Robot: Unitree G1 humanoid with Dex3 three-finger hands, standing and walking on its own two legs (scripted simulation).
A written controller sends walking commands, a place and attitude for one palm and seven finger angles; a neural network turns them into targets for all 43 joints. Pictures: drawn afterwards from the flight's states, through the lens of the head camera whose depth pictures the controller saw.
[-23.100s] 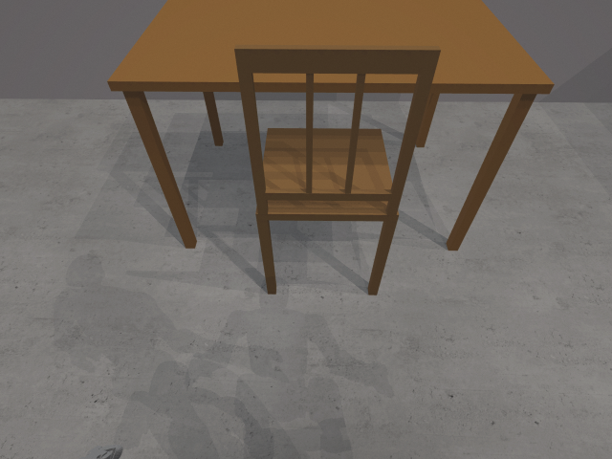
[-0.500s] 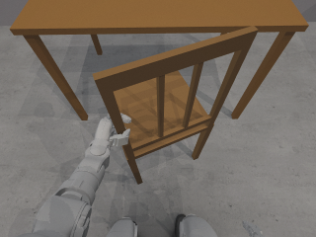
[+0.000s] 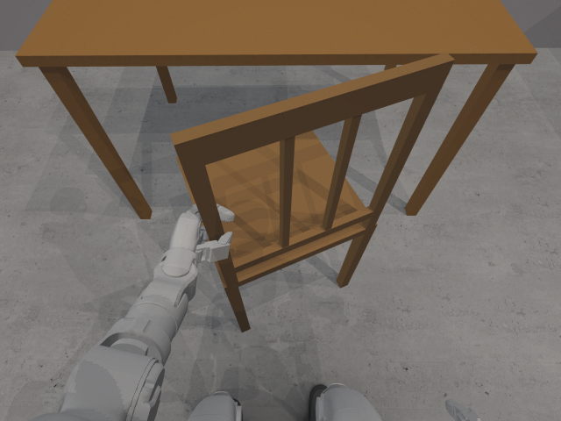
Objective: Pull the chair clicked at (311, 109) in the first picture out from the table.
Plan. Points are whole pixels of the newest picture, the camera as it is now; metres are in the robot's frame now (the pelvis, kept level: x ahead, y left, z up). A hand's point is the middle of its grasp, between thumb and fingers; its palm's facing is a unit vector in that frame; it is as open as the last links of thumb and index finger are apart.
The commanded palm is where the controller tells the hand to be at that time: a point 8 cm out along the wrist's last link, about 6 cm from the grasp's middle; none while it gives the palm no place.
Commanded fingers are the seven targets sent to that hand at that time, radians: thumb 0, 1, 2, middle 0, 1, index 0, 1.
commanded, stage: step backward, pulling the chair out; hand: left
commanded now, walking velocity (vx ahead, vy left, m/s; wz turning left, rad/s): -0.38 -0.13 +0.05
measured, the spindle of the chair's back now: (285, 201) +0.47 -0.01 -0.05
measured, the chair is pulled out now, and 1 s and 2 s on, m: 0.18 0.20 0.20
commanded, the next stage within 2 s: stop walking, hand still on the chair in 0.26 s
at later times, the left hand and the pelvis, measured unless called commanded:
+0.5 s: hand (223, 249) +0.37 +0.09 -0.04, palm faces -0.08 -0.98 -0.20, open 5.8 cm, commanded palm +0.36 +0.15 -0.02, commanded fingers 0.00 0.90 0.90 -0.50 -1.45 -0.50 -1.45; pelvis +0.00 +0.00 +0.00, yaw -1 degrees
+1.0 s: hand (224, 253) +0.36 +0.09 -0.04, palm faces -0.06 -0.98 -0.17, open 5.7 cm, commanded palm +0.35 +0.14 -0.02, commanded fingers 0.00 0.90 0.90 -0.50 -1.45 -0.50 -1.45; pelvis +0.07 -0.01 +0.01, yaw +0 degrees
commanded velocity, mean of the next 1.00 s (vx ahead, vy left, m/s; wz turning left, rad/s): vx -0.13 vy -0.02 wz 0.02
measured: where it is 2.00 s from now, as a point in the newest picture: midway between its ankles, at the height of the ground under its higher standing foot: outside the picture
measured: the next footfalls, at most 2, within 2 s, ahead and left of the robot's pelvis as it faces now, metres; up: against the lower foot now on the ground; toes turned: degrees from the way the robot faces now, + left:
none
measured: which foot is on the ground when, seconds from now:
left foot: down 0.00-1.00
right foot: down 0.00-1.00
